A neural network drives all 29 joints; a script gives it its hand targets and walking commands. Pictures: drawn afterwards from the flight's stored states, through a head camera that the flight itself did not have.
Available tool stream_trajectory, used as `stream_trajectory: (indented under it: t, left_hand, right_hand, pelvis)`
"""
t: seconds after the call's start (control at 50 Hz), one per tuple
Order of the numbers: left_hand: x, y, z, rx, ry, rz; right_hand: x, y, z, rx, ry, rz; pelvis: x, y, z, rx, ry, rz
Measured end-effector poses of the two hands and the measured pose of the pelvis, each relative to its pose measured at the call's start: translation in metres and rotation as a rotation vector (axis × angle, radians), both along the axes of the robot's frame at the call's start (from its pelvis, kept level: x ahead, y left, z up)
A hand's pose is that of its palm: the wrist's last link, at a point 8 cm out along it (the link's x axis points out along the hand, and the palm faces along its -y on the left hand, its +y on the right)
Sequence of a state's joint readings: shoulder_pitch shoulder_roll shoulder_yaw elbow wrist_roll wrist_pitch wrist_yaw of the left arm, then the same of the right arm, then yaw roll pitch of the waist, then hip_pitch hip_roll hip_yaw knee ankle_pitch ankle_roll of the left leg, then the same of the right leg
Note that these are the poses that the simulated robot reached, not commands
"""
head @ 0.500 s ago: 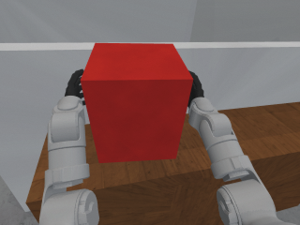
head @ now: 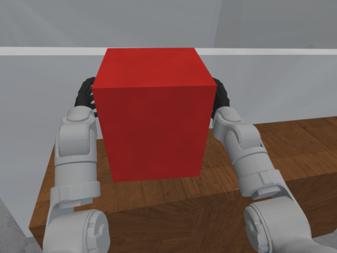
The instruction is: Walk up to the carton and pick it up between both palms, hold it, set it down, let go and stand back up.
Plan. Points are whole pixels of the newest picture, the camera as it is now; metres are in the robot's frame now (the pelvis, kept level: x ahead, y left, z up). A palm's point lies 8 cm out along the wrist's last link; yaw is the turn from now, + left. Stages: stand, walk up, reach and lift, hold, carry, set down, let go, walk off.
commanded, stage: hold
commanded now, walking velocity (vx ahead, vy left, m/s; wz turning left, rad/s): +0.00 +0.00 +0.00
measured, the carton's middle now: (154, 113) +0.39 +0.01 +0.21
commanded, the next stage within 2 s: none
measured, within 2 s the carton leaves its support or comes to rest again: neither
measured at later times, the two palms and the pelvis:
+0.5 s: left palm (86, 111) +0.36 +0.16 +0.24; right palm (220, 111) +0.36 -0.14 +0.24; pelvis +0.00 +0.00 +0.00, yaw +0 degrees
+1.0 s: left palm (86, 112) +0.36 +0.16 +0.24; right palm (220, 112) +0.37 -0.14 +0.24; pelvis +0.00 +0.00 +0.00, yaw +0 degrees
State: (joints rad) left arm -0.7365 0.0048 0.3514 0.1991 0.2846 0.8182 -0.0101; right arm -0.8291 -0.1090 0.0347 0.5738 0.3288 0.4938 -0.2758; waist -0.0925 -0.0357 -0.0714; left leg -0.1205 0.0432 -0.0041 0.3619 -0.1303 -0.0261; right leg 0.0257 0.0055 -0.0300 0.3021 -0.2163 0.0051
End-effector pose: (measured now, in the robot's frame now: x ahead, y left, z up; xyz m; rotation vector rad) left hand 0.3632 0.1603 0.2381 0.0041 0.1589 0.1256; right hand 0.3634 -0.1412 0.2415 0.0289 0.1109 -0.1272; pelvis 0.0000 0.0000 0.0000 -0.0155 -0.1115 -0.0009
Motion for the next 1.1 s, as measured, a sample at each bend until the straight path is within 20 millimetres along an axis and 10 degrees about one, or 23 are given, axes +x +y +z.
stream_trajectory:
  t: [1.1]
  left_hand:
    - [0.0002,-0.0016,-0.0010,0.002,-0.009,0.007]
  right_hand:
    - [0.0020,-0.0016,-0.0042,0.008,-0.005,0.004]
  pelvis:
    - [0.0043,-0.0029,-0.0001,0.002,-0.014,0.004]
